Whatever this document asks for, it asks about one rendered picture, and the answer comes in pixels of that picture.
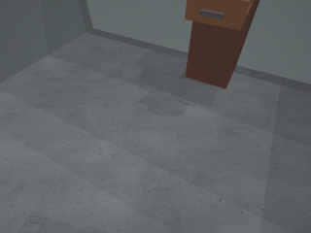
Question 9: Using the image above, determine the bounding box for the cabinet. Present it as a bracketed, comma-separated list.
[185, 0, 259, 89]

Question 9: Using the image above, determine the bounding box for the handle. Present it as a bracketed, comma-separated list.
[207, 24, 226, 30]
[199, 8, 225, 19]

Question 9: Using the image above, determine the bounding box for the drawer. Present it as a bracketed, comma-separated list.
[185, 0, 255, 31]

